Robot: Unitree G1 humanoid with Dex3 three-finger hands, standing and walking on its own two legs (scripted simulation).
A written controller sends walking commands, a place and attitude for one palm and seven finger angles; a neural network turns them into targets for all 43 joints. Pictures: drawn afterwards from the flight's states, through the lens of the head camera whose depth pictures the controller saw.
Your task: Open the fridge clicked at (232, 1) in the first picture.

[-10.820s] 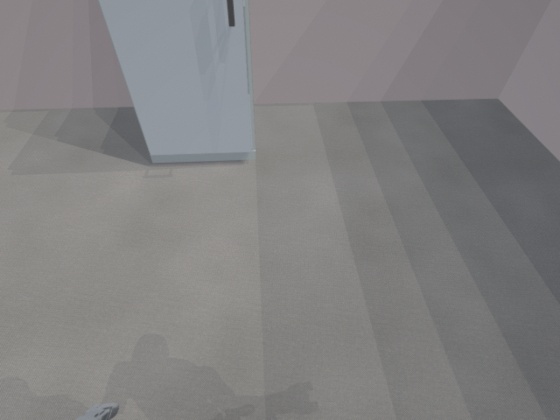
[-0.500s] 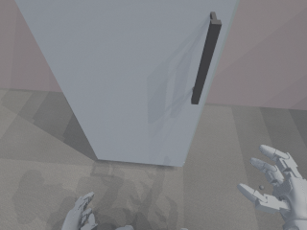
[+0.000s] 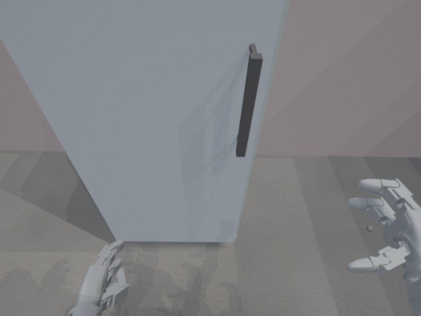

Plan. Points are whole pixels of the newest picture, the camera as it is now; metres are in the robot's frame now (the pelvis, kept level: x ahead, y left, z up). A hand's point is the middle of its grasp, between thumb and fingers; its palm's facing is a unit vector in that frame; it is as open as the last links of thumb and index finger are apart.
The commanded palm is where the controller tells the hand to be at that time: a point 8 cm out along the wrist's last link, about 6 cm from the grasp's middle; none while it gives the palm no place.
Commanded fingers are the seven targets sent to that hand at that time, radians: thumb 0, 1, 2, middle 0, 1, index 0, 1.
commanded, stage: raise the hand to about handle height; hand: right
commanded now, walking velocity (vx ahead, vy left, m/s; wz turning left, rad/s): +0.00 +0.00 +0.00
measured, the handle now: (245, 107) +0.52 -0.06 +0.13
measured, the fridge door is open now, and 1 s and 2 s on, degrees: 0 0 0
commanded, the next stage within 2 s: move the hooked fingers beside the handle in 0.74 s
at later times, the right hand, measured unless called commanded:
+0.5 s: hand (375, 209) +0.27 -0.26 +0.12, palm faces +0.03 +1.00 -0.03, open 14.0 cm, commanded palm +0.24 -0.31 +0.13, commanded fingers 0.00 0.50 -0.30 0.30 1.20 0.30 1.20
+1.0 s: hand (367, 204) +0.28 -0.25 +0.12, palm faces +0.03 +1.00 -0.01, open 14.0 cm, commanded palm +0.26 -0.29 +0.13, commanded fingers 0.00 0.50 -0.30 0.30 1.20 0.30 1.20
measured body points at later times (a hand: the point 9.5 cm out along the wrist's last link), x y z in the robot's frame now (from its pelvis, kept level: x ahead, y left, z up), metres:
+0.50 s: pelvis +0.00 +0.01 +0.01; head +0.00 +0.01 +0.46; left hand +0.16 +0.25 -0.06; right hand +0.26 -0.31 +0.12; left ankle +0.00 +0.11 -0.72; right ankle +0.01 -0.08 -0.72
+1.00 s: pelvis +0.00 +0.01 +0.01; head +0.00 +0.02 +0.46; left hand +0.17 +0.25 -0.06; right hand +0.27 -0.30 +0.13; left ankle +0.00 +0.11 -0.72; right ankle +0.01 -0.08 -0.72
